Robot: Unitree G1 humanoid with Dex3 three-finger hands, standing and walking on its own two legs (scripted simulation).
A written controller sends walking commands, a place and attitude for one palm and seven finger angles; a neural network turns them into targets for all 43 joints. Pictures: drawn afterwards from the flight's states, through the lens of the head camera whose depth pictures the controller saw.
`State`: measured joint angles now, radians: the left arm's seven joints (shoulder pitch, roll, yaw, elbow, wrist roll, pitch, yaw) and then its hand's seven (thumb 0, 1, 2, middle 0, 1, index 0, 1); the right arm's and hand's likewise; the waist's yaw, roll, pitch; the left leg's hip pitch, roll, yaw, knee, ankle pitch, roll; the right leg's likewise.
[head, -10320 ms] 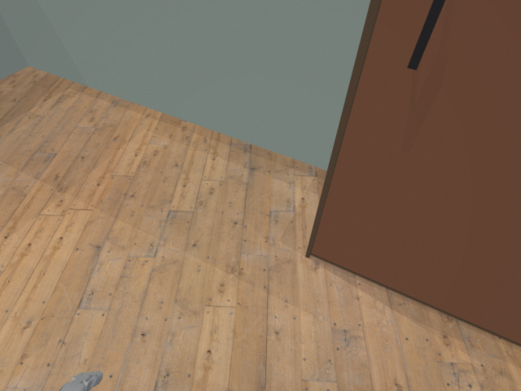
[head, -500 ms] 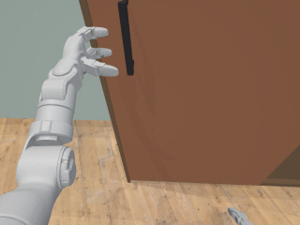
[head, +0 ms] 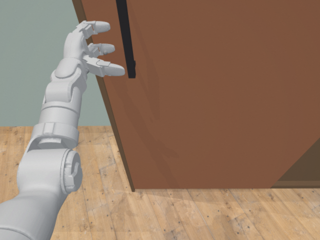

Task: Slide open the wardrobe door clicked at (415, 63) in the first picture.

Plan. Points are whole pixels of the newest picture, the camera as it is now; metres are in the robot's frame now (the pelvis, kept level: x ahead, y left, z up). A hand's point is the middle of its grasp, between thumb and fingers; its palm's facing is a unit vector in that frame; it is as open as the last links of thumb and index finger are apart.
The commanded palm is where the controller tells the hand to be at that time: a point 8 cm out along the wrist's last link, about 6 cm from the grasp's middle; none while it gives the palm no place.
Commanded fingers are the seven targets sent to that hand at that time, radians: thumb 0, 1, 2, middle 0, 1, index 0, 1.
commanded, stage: move the hooked fingers beside the handle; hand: left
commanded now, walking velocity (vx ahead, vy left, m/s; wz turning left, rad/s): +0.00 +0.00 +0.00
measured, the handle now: (128, 38) +0.52 +0.08 +0.26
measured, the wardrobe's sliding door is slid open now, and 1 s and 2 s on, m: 0.00 0.00 0.00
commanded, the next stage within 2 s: feel for the door with the fingertips in 0.40 s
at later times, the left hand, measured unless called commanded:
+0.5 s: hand (106, 53) +0.46 +0.12 +0.26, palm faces +0.00 -1.00 +0.00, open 14.0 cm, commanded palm +0.44 +0.18 +0.25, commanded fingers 0.00 -0.50 0.30 -0.30 -1.20 -0.30 -1.20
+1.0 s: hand (124, 53) +0.47 +0.09 +0.25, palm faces -0.02 -1.00 +0.01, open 14.0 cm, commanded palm +0.44 +0.15 +0.25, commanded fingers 0.00 -0.50 0.30 -0.30 -1.20 -0.30 -1.20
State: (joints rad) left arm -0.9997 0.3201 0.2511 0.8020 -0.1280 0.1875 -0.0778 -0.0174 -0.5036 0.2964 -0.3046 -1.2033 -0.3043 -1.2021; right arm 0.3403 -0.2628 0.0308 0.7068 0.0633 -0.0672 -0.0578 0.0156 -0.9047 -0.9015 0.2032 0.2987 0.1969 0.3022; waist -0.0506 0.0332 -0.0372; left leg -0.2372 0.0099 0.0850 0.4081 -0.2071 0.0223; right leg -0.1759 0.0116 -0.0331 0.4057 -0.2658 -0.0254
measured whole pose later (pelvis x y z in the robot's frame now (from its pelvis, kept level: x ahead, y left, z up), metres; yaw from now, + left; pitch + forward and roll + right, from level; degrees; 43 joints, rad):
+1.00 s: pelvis +0.00 +0.00 +0.00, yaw +1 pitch +2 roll +0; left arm -1.06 0.22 0.18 0.82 -0.14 0.22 0.00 -0.02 -0.51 0.30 -0.30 -1.20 -0.30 -1.20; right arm 0.31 -0.25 0.03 0.72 0.05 -0.07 -0.05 0.02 -0.90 -0.90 0.20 0.30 0.20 0.30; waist -0.05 0.04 -0.04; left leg -0.26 0.01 0.07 0.42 -0.21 0.02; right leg -0.19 0.01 -0.05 0.41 -0.27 -0.03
